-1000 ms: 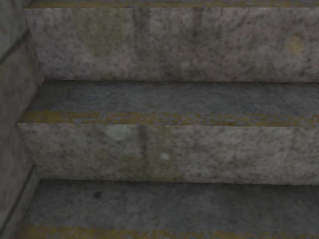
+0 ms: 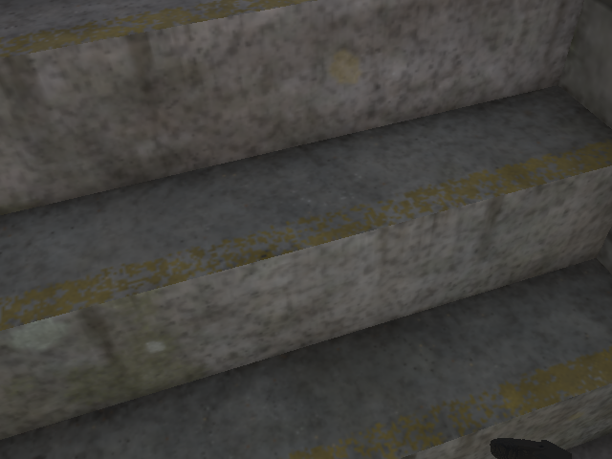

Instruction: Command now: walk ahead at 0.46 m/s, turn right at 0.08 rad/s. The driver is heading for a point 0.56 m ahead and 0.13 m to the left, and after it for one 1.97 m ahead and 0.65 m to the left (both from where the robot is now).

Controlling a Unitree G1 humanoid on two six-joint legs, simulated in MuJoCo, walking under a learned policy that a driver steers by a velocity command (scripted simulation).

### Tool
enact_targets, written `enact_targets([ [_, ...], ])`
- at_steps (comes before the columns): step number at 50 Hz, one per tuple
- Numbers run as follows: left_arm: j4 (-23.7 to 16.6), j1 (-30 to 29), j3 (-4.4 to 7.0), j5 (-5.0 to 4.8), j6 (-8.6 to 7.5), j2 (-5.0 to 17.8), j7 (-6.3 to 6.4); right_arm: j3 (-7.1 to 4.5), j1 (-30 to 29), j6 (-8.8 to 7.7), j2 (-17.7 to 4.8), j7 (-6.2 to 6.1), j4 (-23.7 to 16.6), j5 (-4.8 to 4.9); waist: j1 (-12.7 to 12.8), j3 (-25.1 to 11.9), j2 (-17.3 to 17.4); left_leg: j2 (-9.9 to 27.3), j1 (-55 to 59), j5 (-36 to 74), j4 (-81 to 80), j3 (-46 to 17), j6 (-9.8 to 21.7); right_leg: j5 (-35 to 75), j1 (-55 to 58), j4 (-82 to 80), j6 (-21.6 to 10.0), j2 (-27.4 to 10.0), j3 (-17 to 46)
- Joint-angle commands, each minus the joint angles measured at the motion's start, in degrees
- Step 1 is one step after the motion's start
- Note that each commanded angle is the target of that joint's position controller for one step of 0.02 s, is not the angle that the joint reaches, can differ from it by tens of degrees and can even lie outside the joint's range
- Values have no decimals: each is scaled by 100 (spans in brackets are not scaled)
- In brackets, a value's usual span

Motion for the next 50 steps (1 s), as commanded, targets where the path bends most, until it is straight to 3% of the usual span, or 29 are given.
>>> enact_targets([
  [1,479,434,-211,574,49,-486,-125,190,188,-164,810,236,-573,28,-200,-297,-514,-921,-697,715,5268,339,-213,1291,956,-1089,28,-52,349],
  [2,346,12,-73,763,-6,509,-178,118,1028,-444,942,455,-458,164,-937,-935,-749,-852,-1596,1291,7236,-387,-525,4644,1506,550,685,-612,1539],
  [3,577,1133,282,401,-40,1270,-271,176,1554,-599,601,499,-303,303,-743,-1441,-397,-550,-2414,1496,7176,-338,-813,3760,2320,-81,324,-1516,2125],
  [4,455,1176,567,257,16,2290,-182,448,814,-462,749,371,-581,445,-513,-848,-1017,-6,-3318,1634,6310,-61,-1156,-225,2268,-1650,-711,-2322,3182],
  [5,223,573,429,305,-76,1389,13,385,-534,-273,375,181,-668,421,39,-46,-290,434,-3139,2813,5032,-497,-1267,-3266,1450,-2174,-688,-2028,3901],
  [6,246,449,158,456,-162,619,262,309,-1425,-110,214,73,-596,201,283,274,232,424,-2857,3234,4719,-348,-1315,-3389,922,-2363,-598,-1786,4026],
  [7,179,361,67,527,-310,549,412,288,-1382,-28,230,41,-580,35,175,153,155,607,-2394,3249,4367,-174,-1360,-3082,993,-2517,-737,-1871,4193],
  [8,72,110,-73,637,-416,193,467,231,-1085,33,163,54,-405,-83,63,-226,471,673,-1560,3749,4059,-379,-1289,-2465,769,-2346,-663,-1689,3802],
  [9,12,12,-96,645,-475,90,408,117,-264,28,-35,140,65,-111,-125,-584,315,441,-740,4824,3509,-51,-1190,-2466,730,-2016,-663,-1293,3071],
  [11,163,191,-133,508,-404,-104,295,-30,97,18,36,115,610,-43,-60,-387,-143,282,97,5233,3084,189,-1032,-2201,455,-1805,-597,-904,2180],
  [13,293,365,-152,489,-331,-277,238,-72,384,77,215,145,975,9,-56,-96,-557,76,896,4974,2571,201,-932,-2140,151,-1693,-557,-643,1492],
  [15,220,211,-127,421,-297,-330,255,-100,525,140,229,244,1117,-93,-195,41,-633,77,1685,4820,927,272,-847,-2094,167,-1781,-465,-462,1274],
  [16,-29,-347,-45,273,-297,-227,309,-44,259,124,205,309,1005,-197,-336,225,-452,177,2676,4799,-1733,505,-840,-2180,-237,-1875,-196,-132,796],
  [17,-185,-407,-6,189,-282,-124,353,-11,-57,133,214,339,1045,-253,-198,378,-694,-86,3318,4275,-3135,921,-816,-2119,-367,-2056,-126,-137,688],
  [19,-150,369,24,120,-123,-102,409,-33,-127,217,119,329,1237,-172,206,563,-1474,-427,3384,2502,-4965,1160,-597,-1286,600,-2040,-212,-682,1541],
  [20,-99,608,45,50,-29,-138,377,15,176,233,189,353,1398,-158,240,548,-1492,-372,3500,2223,-6338,1025,-395,-836,1163,-1871,-249,-722,1709],
  [21,-38,907,24,-21,-20,-396,342,60,334,223,168,371,1655,-304,468,721,-1142,-112,3598,2841,-7269,690,-258,-207,1404,-1622,-154,-596,1743],
  [22,97,1261,35,32,-62,-456,229,66,638,192,-8,396,1876,-431,638,265,-434,330,4318,4660,-7411,61,-163,-138,1290,-1065,-62,-263,1479],
  [23,241,1500,91,69,-116,-372,56,49,823,145,-222,437,1959,-454,698,-72,301,445,5167,6419,-6802,37,-69,-602,786,-1034,69,40,1207],
  [24,467,1711,149,128,-131,-218,-84,-33,897,141,-500,414,1984,-295,653,-113,884,336,5592,6702,-6444,166,5,-791,288,-1383,176,195,1088],
  [25,431,1078,153,243,-143,-95,-55,-135,1041,81,-599,383,2007,-155,268,-31,1124,226,5397,5475,-6649,194,-12,-1271,224,-1535,301,248,929],
  [27,293,105,130,276,-69,-60,15,-152,982,-11,-586,303,2035,-219,50,266,889,179,4940,4383,-6945,116,16,-1663,139,-1328,441,248,703],
  [30,441,121,60,341,-92,-257,30,-144,842,18,-435,314,2001,-338,113,218,663,187,4654,3239,-7115,89,126,-2112,173,-1284,419,165,689],
  [32,457,66,90,193,-81,-211,12,-151,919,31,-484,303,1915,-321,11,264,604,183,4458,2514,-7267,-32,144,-2366,148,-1173,473,231,579],
  [34,566,232,67,213,-113,-322,18,-201,1023,77,-602,233,1963,-174,63,474,551,205,3997,1701,-7280,-97,123,-2544,279,-1224,487,217,679],
  [36,565,-16,108,212,-142,-64,54,-160,1254,110,-507,164,1954,-100,-129,693,167,131,3993,1793,-7169,-79,121,-2715,36,-1347,580,207,669],
  [41,666,34,74,198,-203,-58,113,-157,1547,102,-513,152,2023,-162,-127,643,-3,37,4004,2168,-7058,-34,85,-2748,95,-1516,581,100,766],
  [43,684,17,65,209,-243,-89,56,-167,1632,114,-498,202,2032,-87,-121,560,-8,47,3970,2376,-6986,-36,160,-2631,215,-1460,555,79,765],
  [50,650,-149,60,194,-273,-78,55,-173,1679,44,-448,320,1944,-192,-70,437,169,86,4262,3542,-7032,3,178,-2030,312,-1390,537,60,698],
])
